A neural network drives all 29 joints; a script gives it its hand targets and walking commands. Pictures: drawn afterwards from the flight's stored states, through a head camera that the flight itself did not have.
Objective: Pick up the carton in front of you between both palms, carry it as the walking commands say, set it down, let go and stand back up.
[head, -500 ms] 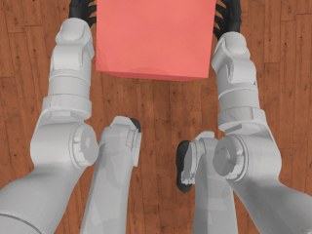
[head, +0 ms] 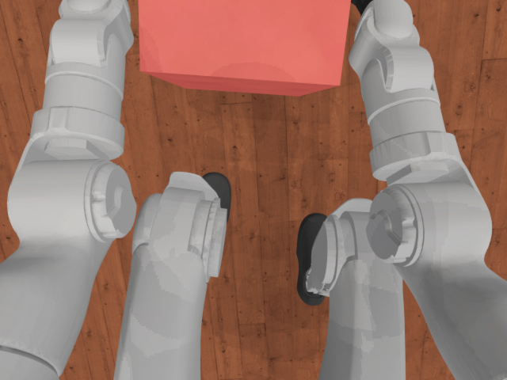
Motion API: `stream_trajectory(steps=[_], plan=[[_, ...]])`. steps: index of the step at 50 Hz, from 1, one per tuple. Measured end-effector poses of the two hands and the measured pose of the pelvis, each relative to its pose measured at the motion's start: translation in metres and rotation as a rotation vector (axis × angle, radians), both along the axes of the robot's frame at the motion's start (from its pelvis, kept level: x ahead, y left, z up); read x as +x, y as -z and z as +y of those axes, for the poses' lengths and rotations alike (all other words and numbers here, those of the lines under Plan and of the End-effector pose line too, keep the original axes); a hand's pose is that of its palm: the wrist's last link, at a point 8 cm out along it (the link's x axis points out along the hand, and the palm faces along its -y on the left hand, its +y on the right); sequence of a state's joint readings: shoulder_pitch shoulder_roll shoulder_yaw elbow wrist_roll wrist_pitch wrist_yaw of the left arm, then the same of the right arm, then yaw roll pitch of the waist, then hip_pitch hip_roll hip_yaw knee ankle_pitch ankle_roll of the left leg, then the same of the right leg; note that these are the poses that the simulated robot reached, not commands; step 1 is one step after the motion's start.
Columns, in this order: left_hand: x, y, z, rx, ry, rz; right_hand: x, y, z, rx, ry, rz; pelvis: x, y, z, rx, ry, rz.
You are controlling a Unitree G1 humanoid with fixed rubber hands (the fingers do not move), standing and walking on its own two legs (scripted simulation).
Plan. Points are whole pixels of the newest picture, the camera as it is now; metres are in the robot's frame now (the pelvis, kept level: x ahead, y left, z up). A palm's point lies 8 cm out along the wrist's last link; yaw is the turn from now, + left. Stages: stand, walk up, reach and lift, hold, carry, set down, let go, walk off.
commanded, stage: set down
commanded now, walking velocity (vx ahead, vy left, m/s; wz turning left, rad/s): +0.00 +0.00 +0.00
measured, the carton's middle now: (246, 10) +0.53 +0.12 -0.23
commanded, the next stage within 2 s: none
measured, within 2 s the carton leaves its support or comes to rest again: rests again in 0.22 s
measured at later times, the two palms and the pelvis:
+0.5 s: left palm out of the picture +0.50 +0.27 -0.18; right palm (375, 15) +0.54 -0.04 -0.18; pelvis -0.01 -0.01 -0.01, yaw -1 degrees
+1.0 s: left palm (115, 9) +0.49 +0.28 -0.20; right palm (383, 20) +0.55 -0.06 -0.20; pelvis -0.01 +0.00 -0.01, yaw +0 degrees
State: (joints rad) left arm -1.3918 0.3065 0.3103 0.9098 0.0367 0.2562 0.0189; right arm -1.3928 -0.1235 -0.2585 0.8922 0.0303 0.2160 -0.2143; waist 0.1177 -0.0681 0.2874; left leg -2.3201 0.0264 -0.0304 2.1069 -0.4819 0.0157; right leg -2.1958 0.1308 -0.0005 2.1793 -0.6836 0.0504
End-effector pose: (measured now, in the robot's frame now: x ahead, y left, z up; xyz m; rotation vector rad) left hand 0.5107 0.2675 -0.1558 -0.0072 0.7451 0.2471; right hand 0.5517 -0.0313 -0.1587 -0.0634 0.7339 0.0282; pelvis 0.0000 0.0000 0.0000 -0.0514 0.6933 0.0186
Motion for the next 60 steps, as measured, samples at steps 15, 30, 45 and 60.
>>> stream_trajectory(steps=[15,30,45,60], plan=[[-0.008,0.021,-0.002,0.0,0.027,0.037,-0.007,0.02,-0.006,0.017,-0.03,0.025,-0.008,0.009,-0.004,0.018,0.026,-0.043],[-0.009,0.025,0.001,-0.03,0.046,0.023,-0.007,0.023,-0.008,0.043,-0.07,0.015,-0.013,0.015,-0.005,0.022,0.027,-0.089],[-0.009,0.028,0.004,-0.047,0.051,0.004,-0.004,0.026,-0.011,0.032,-0.109,-0.013,-0.015,0.016,-0.006,0.023,0.022,-0.126],[-0.008,0.031,0.041,0.022,-0.079,-0.031,0.007,0.029,-0.047,-0.041,-0.06,-0.045,-0.011,0.014,0.0,0.021,0.011,-0.115]])
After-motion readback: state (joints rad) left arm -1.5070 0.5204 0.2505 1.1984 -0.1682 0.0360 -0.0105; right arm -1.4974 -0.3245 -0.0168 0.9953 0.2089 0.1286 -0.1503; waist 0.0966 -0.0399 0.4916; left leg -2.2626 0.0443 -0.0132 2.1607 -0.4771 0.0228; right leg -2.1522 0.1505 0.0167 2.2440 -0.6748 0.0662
